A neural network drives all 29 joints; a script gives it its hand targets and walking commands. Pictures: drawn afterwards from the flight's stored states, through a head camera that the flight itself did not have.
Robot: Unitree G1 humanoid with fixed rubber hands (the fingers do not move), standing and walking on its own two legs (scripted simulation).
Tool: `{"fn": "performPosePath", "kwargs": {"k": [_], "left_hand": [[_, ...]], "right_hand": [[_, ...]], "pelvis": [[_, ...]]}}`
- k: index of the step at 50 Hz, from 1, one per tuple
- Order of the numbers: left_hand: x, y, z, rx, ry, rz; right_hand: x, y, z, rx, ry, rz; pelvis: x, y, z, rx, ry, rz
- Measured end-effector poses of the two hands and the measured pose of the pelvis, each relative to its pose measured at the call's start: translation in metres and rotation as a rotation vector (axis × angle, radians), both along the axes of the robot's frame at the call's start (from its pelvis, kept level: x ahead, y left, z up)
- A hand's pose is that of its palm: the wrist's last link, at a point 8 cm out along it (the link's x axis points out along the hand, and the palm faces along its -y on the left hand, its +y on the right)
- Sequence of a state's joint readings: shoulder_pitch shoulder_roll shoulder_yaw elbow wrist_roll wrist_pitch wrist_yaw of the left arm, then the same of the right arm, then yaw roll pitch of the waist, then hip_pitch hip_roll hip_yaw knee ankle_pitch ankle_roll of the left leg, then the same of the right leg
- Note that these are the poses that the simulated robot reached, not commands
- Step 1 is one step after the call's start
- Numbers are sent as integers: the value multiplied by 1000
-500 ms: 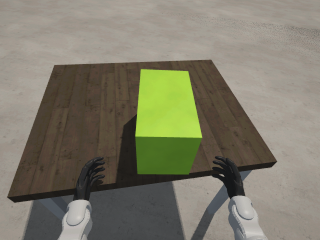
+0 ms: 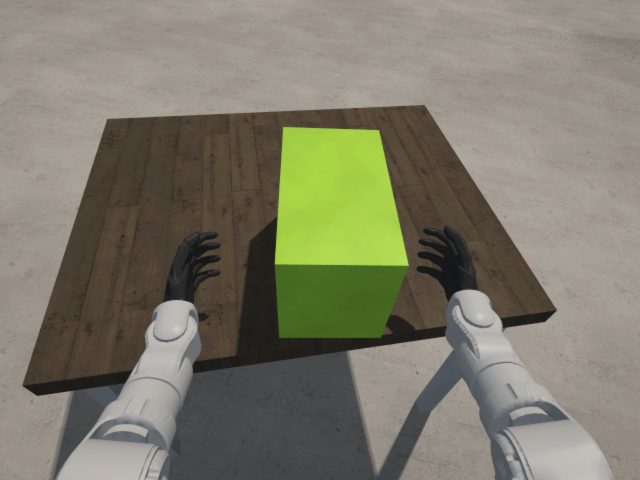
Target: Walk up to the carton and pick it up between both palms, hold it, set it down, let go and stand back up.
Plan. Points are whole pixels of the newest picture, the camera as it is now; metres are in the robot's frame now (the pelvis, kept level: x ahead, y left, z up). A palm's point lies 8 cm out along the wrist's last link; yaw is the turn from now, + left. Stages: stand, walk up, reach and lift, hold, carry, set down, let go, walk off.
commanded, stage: reach and lift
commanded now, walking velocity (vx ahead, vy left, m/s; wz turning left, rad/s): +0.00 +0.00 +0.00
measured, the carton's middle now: (331, 230) +0.50 +0.00 +0.00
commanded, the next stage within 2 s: none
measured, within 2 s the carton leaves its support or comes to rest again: neither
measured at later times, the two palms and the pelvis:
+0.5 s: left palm (202, 225) +0.42 +0.18 +0.09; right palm (465, 228) +0.42 -0.18 +0.09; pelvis +0.00 -0.01 +0.00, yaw +0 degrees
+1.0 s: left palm (195, 162) +0.46 +0.18 +0.16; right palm (482, 172) +0.46 -0.19 +0.17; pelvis -0.02 -0.01 -0.01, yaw +1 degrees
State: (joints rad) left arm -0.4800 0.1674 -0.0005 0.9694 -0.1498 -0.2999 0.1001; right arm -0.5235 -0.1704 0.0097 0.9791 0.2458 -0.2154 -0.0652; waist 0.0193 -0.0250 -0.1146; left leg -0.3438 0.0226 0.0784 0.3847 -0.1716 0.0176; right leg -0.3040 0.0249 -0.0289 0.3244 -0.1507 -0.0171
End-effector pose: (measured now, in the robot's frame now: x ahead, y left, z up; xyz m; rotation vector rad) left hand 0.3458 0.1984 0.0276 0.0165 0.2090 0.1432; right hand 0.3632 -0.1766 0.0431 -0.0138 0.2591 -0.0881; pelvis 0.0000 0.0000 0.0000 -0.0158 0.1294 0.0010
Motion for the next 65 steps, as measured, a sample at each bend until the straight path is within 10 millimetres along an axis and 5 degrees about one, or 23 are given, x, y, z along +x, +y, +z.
{"fn": "performPosePath", "kwargs": {"k": [16,48,57,65], "left_hand": [[52,-13,35,0,-10,-32],[109,-18,124,25,-29,-11],[126,-15,139,47,-23,-18],[140,-17,131,52,-4,-40]], "right_hand": [[42,-6,30,-2,-16,-41],[90,-11,119,-15,-3,-55],[101,-15,128,-7,18,-59],[113,-16,121,-2,28,-57]], "pelvis": [[7,-5,1,-5,45,2],[-15,-8,-6,-7,156,13],[-16,-3,-7,-10,200,17],[-12,-1,-8,-12,240,17]]}}
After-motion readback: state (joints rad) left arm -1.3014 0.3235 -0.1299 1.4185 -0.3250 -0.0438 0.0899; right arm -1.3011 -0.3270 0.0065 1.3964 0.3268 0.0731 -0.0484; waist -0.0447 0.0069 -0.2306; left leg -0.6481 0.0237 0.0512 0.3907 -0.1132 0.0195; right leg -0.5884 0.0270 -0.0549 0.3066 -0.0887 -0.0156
